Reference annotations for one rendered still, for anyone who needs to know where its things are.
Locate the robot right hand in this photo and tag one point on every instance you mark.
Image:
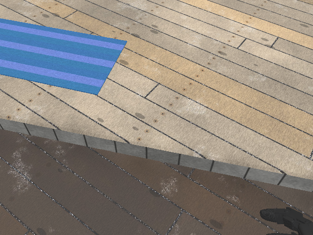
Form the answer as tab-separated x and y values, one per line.
291	218

